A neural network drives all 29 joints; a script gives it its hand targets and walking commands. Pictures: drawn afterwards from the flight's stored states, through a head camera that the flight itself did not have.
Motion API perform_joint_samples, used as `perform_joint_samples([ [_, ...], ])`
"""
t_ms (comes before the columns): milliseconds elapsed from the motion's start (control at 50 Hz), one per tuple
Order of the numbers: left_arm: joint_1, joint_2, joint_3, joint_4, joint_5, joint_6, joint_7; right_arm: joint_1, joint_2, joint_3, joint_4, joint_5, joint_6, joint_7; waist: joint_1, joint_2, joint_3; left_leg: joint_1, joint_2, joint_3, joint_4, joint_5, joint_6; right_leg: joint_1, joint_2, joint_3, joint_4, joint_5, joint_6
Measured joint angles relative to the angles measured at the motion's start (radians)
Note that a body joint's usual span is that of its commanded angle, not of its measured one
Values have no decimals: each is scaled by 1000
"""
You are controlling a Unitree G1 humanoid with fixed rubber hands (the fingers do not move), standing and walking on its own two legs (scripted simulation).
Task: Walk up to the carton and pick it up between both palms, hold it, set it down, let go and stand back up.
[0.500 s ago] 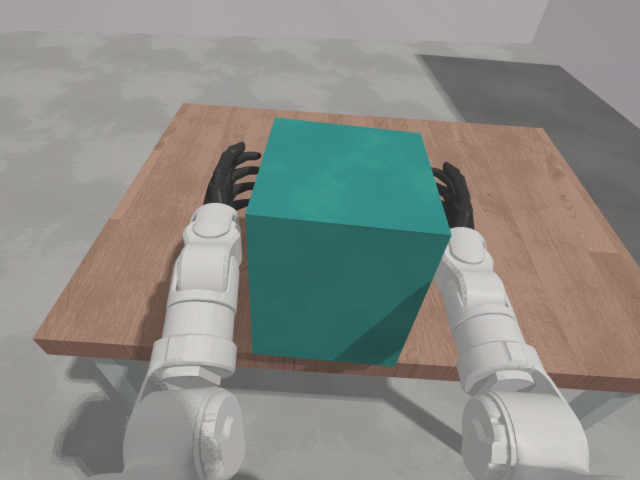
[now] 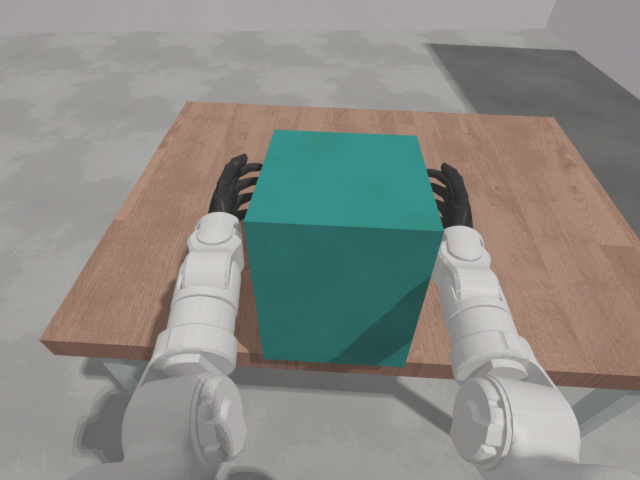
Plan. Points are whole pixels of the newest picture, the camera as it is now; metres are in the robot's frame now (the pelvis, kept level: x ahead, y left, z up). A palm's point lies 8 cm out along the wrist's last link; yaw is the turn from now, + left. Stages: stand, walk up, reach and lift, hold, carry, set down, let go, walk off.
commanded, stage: set down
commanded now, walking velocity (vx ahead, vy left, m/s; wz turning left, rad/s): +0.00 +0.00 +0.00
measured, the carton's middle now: (339, 248) +0.42 -0.05 +0.07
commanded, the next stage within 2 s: none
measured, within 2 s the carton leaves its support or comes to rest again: rests again in 0.38 s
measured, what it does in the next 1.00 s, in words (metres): stands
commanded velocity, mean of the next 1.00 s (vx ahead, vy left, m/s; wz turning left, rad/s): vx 0.00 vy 0.00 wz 0.00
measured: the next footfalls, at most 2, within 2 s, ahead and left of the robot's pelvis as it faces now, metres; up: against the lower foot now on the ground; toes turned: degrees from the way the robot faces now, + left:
none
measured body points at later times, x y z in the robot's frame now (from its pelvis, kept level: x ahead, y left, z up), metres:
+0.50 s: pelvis -0.01 +0.00 +0.00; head +0.00 +0.00 +0.45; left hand +0.43 +0.10 +0.13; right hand +0.40 -0.20 +0.12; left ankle -0.01 +0.11 -0.75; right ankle -0.02 -0.08 -0.75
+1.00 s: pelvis -0.01 -0.01 +0.00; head +0.02 -0.01 +0.45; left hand +0.44 +0.10 +0.12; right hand +0.39 -0.20 +0.12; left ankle -0.01 +0.11 -0.75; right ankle -0.02 -0.08 -0.75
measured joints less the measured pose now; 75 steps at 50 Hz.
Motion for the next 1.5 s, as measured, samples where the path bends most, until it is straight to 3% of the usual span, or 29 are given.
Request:
perform_joint_samples([
  [260, -14, 3, 38, 77, 0, -77, -14, 15, 24, -42, -13, -59, -25, 1, 13, 5, 3, 6, 0, 1, -13, 10, -2, -2, 0, 3, 4, 2, -2],
  [740, -62, -8, 141, 119, 74, -155, -69, 0, 98, -176, -119, -211, -20, 62, 25, 9, 39, -2, 2, -1, -33, 35, -7, -23, 0, 0, 14, 9, -7],
  [1500, -23, -30, 188, 72, 126, -205, -102, 38, 136, -187, -203, -250, -73, 120, 39, -2, 87, 1, 8, 26, -55, 43, -8, -40, 1, 18, 17, 13, -6],
])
